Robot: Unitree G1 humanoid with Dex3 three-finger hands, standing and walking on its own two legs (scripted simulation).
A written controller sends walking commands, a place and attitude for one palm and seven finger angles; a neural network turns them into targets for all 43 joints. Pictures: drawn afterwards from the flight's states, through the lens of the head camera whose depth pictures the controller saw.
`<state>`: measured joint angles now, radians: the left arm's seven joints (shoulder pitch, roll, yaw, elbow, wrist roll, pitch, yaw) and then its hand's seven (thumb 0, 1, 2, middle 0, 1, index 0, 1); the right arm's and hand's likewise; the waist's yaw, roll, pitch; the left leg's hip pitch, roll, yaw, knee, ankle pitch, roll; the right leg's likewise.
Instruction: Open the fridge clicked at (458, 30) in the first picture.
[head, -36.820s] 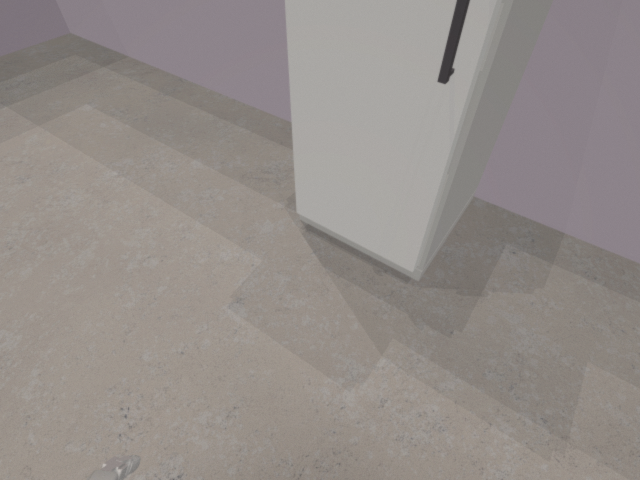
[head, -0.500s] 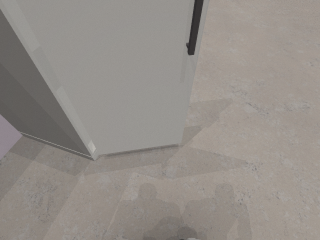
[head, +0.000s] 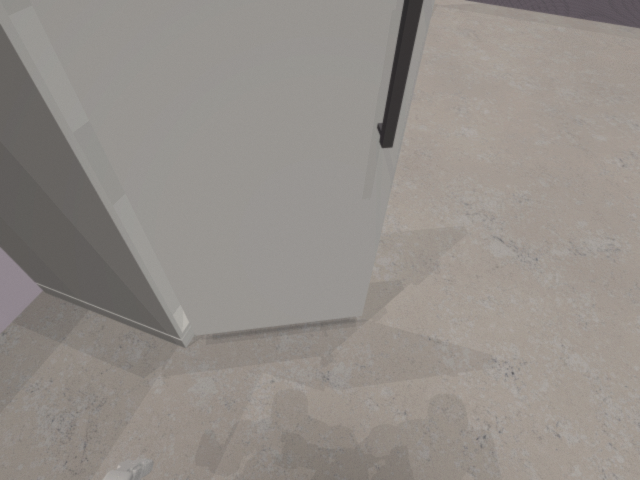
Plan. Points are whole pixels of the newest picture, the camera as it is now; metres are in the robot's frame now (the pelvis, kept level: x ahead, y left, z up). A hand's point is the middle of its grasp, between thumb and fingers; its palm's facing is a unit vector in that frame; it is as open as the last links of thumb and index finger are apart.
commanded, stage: let the arm hang, fingers relaxed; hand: right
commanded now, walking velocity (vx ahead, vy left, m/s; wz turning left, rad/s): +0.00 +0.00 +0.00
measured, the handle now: (400, 46) +0.67 -0.07 +0.22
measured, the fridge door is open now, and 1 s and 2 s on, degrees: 61 61 61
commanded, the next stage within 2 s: look to check the result in 0.02 s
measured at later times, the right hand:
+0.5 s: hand out of the picture +0.10 -0.22 -0.16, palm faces -0.06 +0.95 -0.32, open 7.4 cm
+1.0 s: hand out of the picture +0.11 -0.22 -0.16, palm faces -0.06 +0.95 -0.31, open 7.4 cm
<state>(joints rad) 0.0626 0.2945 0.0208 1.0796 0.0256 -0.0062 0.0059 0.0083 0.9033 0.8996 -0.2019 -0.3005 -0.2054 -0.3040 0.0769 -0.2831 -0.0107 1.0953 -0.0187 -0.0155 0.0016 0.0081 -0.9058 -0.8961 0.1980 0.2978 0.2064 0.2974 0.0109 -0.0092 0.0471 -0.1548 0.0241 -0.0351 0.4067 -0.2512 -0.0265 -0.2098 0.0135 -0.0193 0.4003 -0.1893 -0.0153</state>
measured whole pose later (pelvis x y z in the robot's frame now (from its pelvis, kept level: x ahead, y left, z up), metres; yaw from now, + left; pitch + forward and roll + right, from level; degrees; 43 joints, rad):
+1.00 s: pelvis +0.02 +0.02 +0.00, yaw +1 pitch -1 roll +0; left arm 0.10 0.31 0.01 1.12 0.02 0.00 0.01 0.01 0.90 0.90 -0.20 -0.30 -0.21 -0.30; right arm 0.10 -0.31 -0.01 1.11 -0.01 -0.01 0.00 0.01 -0.90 -0.90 0.20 0.30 0.21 0.30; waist 0.02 0.00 0.06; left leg -0.08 -0.01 -0.04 0.33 -0.24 0.00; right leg -0.13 -0.02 -0.03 0.33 -0.19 0.01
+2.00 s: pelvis +0.02 +0.01 +0.00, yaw +1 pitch -1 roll +0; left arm 0.09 0.33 0.01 1.13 0.02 0.00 0.01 0.01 0.90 0.90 -0.20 -0.30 -0.21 -0.30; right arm 0.10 -0.33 0.00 1.12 -0.01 -0.01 0.00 0.01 -0.90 -0.90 0.20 0.30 0.21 0.30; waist 0.02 0.01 0.06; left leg -0.07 0.01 -0.05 0.31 -0.23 -0.01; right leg -0.13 -0.01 -0.03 0.32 -0.18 0.00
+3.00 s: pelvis +0.01 +0.01 +0.01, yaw +1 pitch -1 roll +0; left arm 0.09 0.33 0.01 1.13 0.02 0.00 0.01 0.01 0.90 0.90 -0.20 -0.30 -0.21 -0.30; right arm 0.10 -0.33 0.00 1.12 -0.01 -0.02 0.00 0.01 -0.90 -0.90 0.20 0.30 0.21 0.30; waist 0.02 0.01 0.06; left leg -0.06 0.00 -0.05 0.30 -0.21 -0.01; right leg -0.12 -0.01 -0.03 0.30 -0.17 0.00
